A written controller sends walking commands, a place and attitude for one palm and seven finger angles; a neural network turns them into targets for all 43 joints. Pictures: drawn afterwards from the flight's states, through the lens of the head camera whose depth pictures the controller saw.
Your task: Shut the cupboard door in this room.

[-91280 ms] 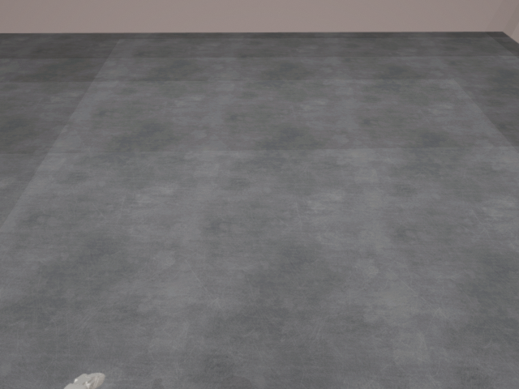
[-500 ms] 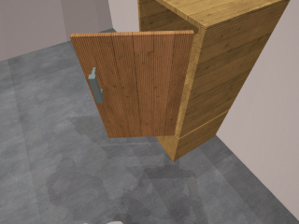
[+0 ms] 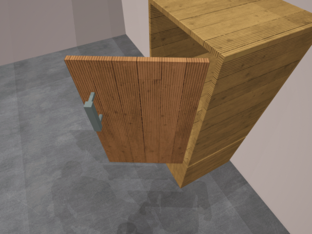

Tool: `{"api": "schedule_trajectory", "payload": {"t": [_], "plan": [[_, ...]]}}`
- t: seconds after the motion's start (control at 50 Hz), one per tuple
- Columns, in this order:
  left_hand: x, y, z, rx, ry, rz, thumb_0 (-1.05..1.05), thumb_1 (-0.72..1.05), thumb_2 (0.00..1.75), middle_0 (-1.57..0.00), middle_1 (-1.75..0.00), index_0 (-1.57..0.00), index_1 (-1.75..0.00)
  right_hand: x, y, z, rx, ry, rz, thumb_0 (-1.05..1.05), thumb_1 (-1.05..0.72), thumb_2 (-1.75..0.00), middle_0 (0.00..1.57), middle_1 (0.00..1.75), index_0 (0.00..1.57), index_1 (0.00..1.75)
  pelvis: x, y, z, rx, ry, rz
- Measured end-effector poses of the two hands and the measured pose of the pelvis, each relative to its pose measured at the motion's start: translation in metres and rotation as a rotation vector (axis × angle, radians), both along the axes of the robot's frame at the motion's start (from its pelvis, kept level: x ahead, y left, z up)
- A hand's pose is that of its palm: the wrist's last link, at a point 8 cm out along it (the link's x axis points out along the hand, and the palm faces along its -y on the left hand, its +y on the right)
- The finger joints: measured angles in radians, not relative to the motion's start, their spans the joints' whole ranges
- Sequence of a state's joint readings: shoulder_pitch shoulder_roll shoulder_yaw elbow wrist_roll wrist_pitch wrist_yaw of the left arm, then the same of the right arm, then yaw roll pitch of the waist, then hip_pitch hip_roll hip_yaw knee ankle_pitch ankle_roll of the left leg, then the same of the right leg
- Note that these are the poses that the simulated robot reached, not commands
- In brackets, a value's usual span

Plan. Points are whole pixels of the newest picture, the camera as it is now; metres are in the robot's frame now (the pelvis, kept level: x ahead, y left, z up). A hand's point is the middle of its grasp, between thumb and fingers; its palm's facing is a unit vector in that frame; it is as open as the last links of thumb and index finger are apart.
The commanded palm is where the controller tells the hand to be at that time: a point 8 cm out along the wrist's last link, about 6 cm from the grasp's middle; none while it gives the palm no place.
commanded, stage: come to a stop and stand still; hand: left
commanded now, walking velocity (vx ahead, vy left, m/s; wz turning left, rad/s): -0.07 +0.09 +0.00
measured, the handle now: (95, 112) +0.44 +0.23 +0.02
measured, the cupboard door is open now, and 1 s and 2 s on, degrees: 61 61 61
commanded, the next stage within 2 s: look again from close up in 0.70 s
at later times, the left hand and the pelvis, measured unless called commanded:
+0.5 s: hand out of the picture +0.06 +0.25 -0.16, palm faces -0.04 -0.95 -0.30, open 7.4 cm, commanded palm none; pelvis -0.02 +0.05 -0.01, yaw -2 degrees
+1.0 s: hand out of the picture -0.02 +0.20 -0.17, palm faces -0.05 -0.98 -0.20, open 7.4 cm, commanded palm none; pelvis -0.01 +0.03 +0.00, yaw -2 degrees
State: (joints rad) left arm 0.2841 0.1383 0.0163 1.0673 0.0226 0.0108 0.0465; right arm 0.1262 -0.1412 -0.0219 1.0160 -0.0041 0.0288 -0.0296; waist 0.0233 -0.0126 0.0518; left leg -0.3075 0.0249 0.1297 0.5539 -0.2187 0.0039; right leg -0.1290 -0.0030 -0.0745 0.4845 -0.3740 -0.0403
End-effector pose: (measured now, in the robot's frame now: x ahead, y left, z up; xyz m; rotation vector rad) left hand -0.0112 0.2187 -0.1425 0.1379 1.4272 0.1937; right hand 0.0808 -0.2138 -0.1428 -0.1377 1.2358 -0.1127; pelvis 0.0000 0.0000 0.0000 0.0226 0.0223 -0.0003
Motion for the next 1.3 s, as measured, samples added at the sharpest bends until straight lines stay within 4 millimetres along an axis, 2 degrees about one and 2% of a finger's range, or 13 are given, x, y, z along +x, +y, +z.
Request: {"api": "schedule_trajectory", "payload": {"t": [0.1, 0.2, 0.26, 0.32, 0.42, 0.48, 0.66, 0.74, 0.82, 0.94, 1.04, 1.16, 1.3], "plan": [[0.008, 0.015, 0.005, 0.041, -0.006, -0.022, 0.01, 0.91, 0.90, -0.21, -0.30, -0.21, -0.30, -0.013, -0.018, -0.002, -0.035, 0.059, -0.026, 0.01, -0.91, -0.90, 0.20, 0.29, 0.20, 0.30, 0.000, 0.003, 0.000, 0.008, -0.015, -0.007], [0.016, 0.036, 0.003, 0.053, -0.012, -0.033, 0.01, 0.90, 0.90, -0.21, -0.30, -0.21, -0.30, -0.022, -0.020, 0.000, -0.067, 0.088, -0.029, 0.01, -0.91, -0.90, 0.20, 0.29, 0.20, 0.30, 0.003, 0.014, -0.002, 0.005, -0.022, 0.000], [0.024, 0.049, -0.007, 0.056, -0.029, -0.039, 0.01, 0.90, 0.90, -0.21, -0.30, -0.21, -0.30, -0.026, -0.015, -0.002, -0.084, 0.076, -0.029, 0.01, -0.91, -0.90, 0.20, 0.29, 0.20, 0.30, 0.005, 0.023, -0.009, -0.012, -0.023, -0.003], [0.037, 0.060, -0.008, 0.063, -0.077, -0.073, 0.01, 0.90, 0.90, -0.21, -0.30, -0.20, -0.30, -0.030, -0.004, -0.001, -0.086, 0.030, -0.040, 0.01, -0.91, -0.90, 0.20, 0.29, 0.20, 0.30, 0.003, 0.034, -0.012, -0.024, -0.017, -0.015], [0.062, 0.073, 0.004, 0.082, -0.179, -0.112, 0.01, 0.90, 0.90, -0.20, -0.30, -0.20, -0.30, -0.046, 0.020, -0.006, -0.045, -0.012, -0.035, 0.01, -0.91, -0.90, 0.20, 0.29, 0.20, 0.30, -0.009, 0.045, -0.012, -0.023, -0.033, -0.025], [0.069, 0.075, 0.011, 0.097, -0.234, -0.140, 0.01, 0.90, 0.90, -0.20, -0.30, -0.20, -0.30, -0.056, 0.033, -0.014, -0.004, -0.012, -0.043, 0.01, -0.91, -0.90, 0.20, 0.29, 0.20, 0.30, -0.018, 0.048, -0.013, -0.010, -0.042, -0.032], [0.058, 0.068, 0.020, 0.066, -0.205, -0.186, 0.01, 0.90, 0.90, -0.20, -0.30, -0.20, -0.30, -0.093, 0.040, -0.011, 0.025, 0.026, -0.073, 0.01, -0.94, -0.90, 0.20, 0.29, 0.20, 0.30, -0.024, 0.053, -0.004, -0.003, -0.025, -0.043], [0.042, 0.063, 0.018, 0.050, -0.163, -0.162, 0.01, 0.90, 0.90, -0.20, -0.30, -0.20, -0.30, -0.110, 0.041, -0.010, 0.030, 0.093, -0.066, 0.01, -0.93, -0.90, 0.20, 0.29, 0.20, 0.30, -0.023, 0.050, -0.001, -0.002, -0.014, -0.040], [0.020, 0.055, 0.014, 0.033, -0.096, -0.136, 0.01, 0.90, 0.90, -0.20, -0.30, -0.20, -0.30, -0.118, 0.039, -0.008, 0.032, 0.142, -0.065, 0.01, -0.92, -0.90, 0.20, 0.29, 0.20, 0.30, -0.020, 0.046, 0.001, -0.002, -0.010, -0.037], [-0.006, 0.041, 0.009, 0.006, -0.001, -0.109, 0.01, 0.90, 0.90, -0.20, -0.30, -0.20, -0.30, -0.114, 0.035, -0.006, 0.029, 0.167, -0.068, 0.01, -0.91, -0.90, 0.20, 0.29, 0.20, 0.30, -0.013, 0.038, 0.003, -0.004, -0.014, -0.039], [-0.014, 0.030, 0.006, -0.012, 0.032, -0.092, 0.01, 0.90, 0.90, -0.20, -0.30, -0.20, -0.30, -0.101, 0.030, -0.005, 0.022, 0.158, -0.063, 0.01, -0.91, -0.90, 0.20, 0.29, 0.20, 0.30, -0.008, 0.032, 0.004, -0.006, -0.018, -0.037], [-0.009, 0.019, 0.005, -0.024, 0.026, -0.084, 0.01, 0.90, 0.90, -0.20, -0.30, -0.20, -0.30, -0.084, 0.019, -0.003, 0.003, 0.142, -0.057, 0.02, -0.92, -0.90, 0.20, 0.29, 0.20, 0.30, -0.002, 0.025, 0.004, -0.006, -0.020, -0.035], [0.008, 0.013, 0.004, -0.020, -0.007, -0.085, 0.00, 0.90, 0.90, -0.20, -0.30, -0.20, -0.30, -0.069, 0.008, -0.001, -0.009, 0.123, -0.049, 0.01, -0.92, -0.90, 0.20, 0.29, 0.20, 0.30, 0.005, 0.018, 0.005, -0.004, -0.020, -0.030]]}}
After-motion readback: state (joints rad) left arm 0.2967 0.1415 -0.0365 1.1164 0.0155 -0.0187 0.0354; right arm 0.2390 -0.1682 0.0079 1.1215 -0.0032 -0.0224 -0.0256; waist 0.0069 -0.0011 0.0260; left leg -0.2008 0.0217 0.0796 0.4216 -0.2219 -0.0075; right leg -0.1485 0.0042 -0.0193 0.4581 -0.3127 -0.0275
